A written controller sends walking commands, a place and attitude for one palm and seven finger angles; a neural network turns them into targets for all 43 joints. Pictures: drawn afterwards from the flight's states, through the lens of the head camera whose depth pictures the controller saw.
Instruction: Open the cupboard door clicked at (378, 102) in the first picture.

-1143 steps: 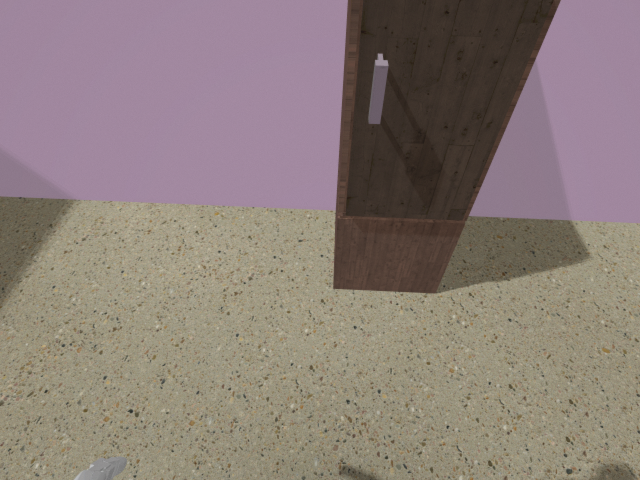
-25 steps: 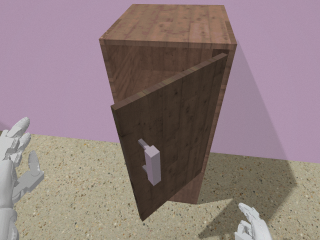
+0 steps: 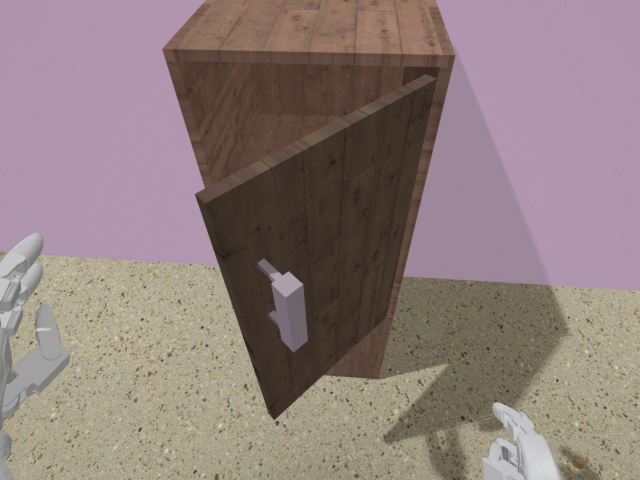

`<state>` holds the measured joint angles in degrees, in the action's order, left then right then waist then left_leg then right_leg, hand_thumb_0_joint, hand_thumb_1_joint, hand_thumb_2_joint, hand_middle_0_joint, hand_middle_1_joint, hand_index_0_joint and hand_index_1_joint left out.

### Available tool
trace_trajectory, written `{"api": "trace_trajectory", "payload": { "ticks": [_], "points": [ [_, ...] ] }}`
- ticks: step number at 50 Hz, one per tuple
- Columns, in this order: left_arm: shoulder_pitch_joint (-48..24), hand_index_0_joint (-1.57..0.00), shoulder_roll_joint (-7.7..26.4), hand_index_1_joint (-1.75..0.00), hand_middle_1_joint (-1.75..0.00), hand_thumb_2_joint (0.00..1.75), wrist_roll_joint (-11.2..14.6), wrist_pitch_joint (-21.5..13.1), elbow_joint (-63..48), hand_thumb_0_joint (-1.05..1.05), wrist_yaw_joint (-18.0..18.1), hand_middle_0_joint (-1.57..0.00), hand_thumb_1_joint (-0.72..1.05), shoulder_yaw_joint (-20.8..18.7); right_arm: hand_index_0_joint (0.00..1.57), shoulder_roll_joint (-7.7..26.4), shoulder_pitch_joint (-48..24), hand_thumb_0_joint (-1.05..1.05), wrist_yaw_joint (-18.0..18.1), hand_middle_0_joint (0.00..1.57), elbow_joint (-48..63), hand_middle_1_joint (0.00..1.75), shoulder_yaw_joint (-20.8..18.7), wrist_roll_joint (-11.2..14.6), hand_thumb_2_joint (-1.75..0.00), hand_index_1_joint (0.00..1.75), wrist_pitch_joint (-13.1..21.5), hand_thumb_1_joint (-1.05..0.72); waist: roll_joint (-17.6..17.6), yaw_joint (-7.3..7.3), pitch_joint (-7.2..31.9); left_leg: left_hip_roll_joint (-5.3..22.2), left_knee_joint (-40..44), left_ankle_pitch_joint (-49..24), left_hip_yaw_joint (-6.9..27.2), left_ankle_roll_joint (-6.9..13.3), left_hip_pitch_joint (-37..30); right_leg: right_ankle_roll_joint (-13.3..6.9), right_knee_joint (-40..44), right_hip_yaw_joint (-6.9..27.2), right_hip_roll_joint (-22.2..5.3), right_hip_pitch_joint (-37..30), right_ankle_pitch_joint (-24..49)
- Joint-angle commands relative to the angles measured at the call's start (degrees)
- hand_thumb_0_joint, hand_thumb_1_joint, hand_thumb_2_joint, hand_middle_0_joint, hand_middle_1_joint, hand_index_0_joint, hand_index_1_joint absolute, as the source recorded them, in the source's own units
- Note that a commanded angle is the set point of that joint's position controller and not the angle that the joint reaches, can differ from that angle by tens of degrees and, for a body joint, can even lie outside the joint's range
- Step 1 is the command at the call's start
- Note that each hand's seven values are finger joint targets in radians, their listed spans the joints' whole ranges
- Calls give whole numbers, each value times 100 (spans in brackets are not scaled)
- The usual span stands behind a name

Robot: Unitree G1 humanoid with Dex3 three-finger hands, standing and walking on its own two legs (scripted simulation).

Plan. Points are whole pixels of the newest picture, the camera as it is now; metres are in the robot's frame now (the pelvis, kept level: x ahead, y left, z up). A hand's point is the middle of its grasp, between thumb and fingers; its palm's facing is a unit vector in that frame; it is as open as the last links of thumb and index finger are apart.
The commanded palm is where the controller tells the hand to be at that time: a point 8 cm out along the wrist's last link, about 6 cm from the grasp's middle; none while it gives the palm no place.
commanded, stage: step back with the hand held close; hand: left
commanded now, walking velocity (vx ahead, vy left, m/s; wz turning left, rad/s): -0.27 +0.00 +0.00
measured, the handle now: (280, 304) +0.31 +0.08 +0.07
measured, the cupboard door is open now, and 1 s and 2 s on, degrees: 48 48 48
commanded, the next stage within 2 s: stop stepping back and stand still in 0.98 s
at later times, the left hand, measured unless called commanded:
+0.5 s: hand out of the picture +0.14 +0.29 +0.15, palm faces +0.45 -0.75 -0.48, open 7.4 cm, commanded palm +0.07 +0.33 +0.18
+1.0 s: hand out of the picture +0.07 +0.32 +0.18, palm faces +0.40 -0.84 -0.36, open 7.4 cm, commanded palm +0.00 +0.36 +0.18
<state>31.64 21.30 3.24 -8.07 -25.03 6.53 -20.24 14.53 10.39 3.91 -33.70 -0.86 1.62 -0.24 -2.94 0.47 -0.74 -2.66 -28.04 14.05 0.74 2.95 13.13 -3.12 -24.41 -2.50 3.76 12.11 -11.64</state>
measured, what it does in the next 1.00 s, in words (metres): walks backwards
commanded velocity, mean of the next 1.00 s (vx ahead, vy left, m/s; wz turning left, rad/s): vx -0.34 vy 0.00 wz -0.02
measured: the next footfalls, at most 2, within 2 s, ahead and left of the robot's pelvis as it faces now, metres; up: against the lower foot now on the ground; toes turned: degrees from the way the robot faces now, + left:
right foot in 1.16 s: -0.27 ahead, -0.05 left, +0.00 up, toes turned -4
left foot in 1.34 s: -0.16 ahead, +0.16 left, +0.00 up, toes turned -5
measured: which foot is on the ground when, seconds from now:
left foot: down 0.00-1.00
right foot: down 0.00-0.68, up 0.70-1.00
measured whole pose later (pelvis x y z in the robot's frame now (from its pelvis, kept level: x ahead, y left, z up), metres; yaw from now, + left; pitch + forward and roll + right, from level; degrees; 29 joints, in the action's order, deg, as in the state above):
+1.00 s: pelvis -0.15 +0.06 +0.01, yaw -1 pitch +4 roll -7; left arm 28.5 24.5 3.5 -12.3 -35.0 8.4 -24.6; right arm 6.7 8.1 2.3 -36.1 1.6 -0.8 7.6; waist 0.8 0.6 0.1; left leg 3.5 -16.9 -2.6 -2.3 4.5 24.3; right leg 0.8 -49.7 -0.1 3.0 14.5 -31.0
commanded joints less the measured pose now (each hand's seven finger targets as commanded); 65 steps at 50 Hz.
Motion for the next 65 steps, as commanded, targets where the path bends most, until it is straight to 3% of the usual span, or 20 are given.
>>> {"api": "trace_trajectory", "payload": {
  "ticks": [1,8,12,21,24,26,29,32,34,35,38,42,49,54,55,56,58,59,61,65],
  "points": [
    [-99,-20,1380,-30,-30,90,41,-410,-1497,0,224,-20,90,-1096,20,550,-571,0,90,20,1044,30,-233,12,-90,30,222,-90,203,-4,942,684,140,-1420,669,21,231,151,-20,968,-1002,-474,1627],
    [89,-20,1261,-30,-30,90,-6,-423,-1520,0,278,-20,90,-1056,20,609,-484,0,116,20,1103,30,-246,-2,-90,30,229,-90,-11,-31,734,855,405,-579,965,101,981,126,-249,965,-864,-419,660],
    [-14,-20,1263,-30,-30,90,-113,-480,-1475,0,289,-20,90,-1131,20,704,-514,0,129,20,1150,30,-244,-47,-90,30,284,-90,-349,-30,444,1043,900,846,1213,292,2083,192,-692,923,-673,-811,100],
    [-572,-20,1170,-30,-30,90,-332,-651,-1607,0,234,-20,90,-1194,20,688,-320,0,104,20,1227,30,-260,-117,-90,30,476,-90,-84,-62,234,1291,1159,2729,1513,560,3616,246,-1632,974,-487,-1478,-355],
    [-593,-20,1211,-30,-30,90,-334,-692,-1710,0,232,-20,90,-1215,20,653,-267,0,53,20,1241,30,-279,-121,-90,30,476,-90,298,-89,199,864,262,2608,1121,356,3163,2,-796,1648,-923,-637,-1193],
    [-491,-20,1266,-30,-30,90,-245,-742,-1749,0,283,-20,90,-1202,20,570,-174,0,4,20,1135,30,-279,-145,-90,30,485,-90,920,-132,240,425,-1119,1742,713,51,1968,-383,353,2457,-1662,742,-1789],
    [-344,-20,1339,-30,-30,90,-112,-805,-1874,0,368,-20,90,-1236,20,460,-172,0,-66,20,974,30,-259,-106,-90,30,437,-90,1278,-163,725,329,-2483,1086,361,-169,802,-667,614,2179,-2287,1285,-575],
    [-185,-20,1425,-30,-30,90,-120,-815,-1976,0,374,-20,90,-1333,20,437,-361,0,23,20,911,30,-207,-123,-90,30,415,-90,245,-193,423,494,-599,591,271,-137,447,-227,-196,1333,-1697,1431,33],
    [-144,-20,1443,-30,-30,90,-156,-961,-2337,0,371,-20,90,-1531,20,594,-457,0,72,20,1015,30,-254,-170,-90,30,578,-90,-1812,-45,569,1901,1336,963,1935,486,1999,366,-2478,370,-285,242,-727],
    [-201,-20,1498,-30,-30,90,-174,-996,-2306,0,358,-20,90,-1643,20,483,-358,0,58,20,960,30,-277,-241,-90,30,700,-90,-1799,-149,645,2453,2080,1642,2489,756,2526,408,-4143,497,20,-26,-1562],
    [-331,-20,1308,-30,-30,90,-44,-1030,-2272,0,398,-20,90,-1440,20,406,-258,0,4,20,691,30,-362,-269,-90,30,960,-90,-59,-100,783,2235,1004,-1207,1982,714,464,402,-4473,842,-151,1672,-1942],
    [-308,-20,970,-30,-30,90,-17,-858,-2111,0,333,-20,90,-967,20,409,-344,0,-79,20,502,30,-323,-186,-90,30,1084,-90,-877,-99,986,1864,1291,-1215,1208,410,-254,495,-3657,413,-166,1427,-1835],
    [-269,-20,1250,-30,-30,90,115,-766,-2304,0,210,-20,90,-1048,20,320,-407,0,-76,20,480,30,-171,-240,-90,30,1031,-90,-1218,-32,1466,1494,2308,153,726,6,-754,342,-2023,-179,220,437,-2078],
    [114,-20,1545,-30,-30,90,338,-774,-2284,0,110,-20,90,-1412,20,281,-425,0,-145,20,526,30,-130,-320,-90,30,879,-90,-1218,46,1656,1331,2055,-689,256,-492,-646,77,283,-253,157,-551,-1464],
    [266,-20,1622,-30,-30,90,355,-816,-2306,0,77,-20,90,-1477,20,282,-398,0,-154,20,585,30,-113,-283,-90,30,831,-90,-978,99,1632,1063,1491,-436,1,-551,-840,37,1094,-143,-22,-563,-1005],
    [331,-20,1749,-30,-30,90,329,-842,-2312,0,59,-20,90,-1513,20,293,-357,0,-152,20,593,30,-81,-221,-90,30,763,-90,-183,30,1339,626,415,-116,-332,-572,-1053,-44,1697,239,-592,131,-669],
    [292,-20,2129,-30,-30,90,331,-863,-2392,0,171,-20,90,-1897,20,267,-501,0,-146,20,670,30,-24,-253,-90,30,727,-90,813,100,1134,334,-2062,431,-158,-453,-518,-642,1652,1231,-2224,1197,-128],
    [99,-20,1637,-30,-30,90,291,-712,-2110,0,98,-20,90,-1395,20,325,-328,0,-98,20,654,30,-84,-149,-90,30,765,-90,1339,62,873,127,-2803,554,132,-433,520,-791,1183,1273,-2193,882,221],
    [-183,-20,1479,-30,-30,90,186,-533,-1683,0,128,-20,90,-1371,20,297,-408,0,-33,20,615,30,-59,-21,-90,30,774,-90,1189,-125,204,482,-2653,245,155,-341,1339,-599,705,907,-1890,424,1148],
    [-1238,-20,1232,-30,-30,90,-22,-466,-1017,0,255,-20,90,-887,20,473,-374,0,164,20,393,30,-55,-81,-90,30,897,-90,181,-189,-144,468,-314,-285,-36,-110,-175,-28,225,412,-1223,812,-110]
  ]
}}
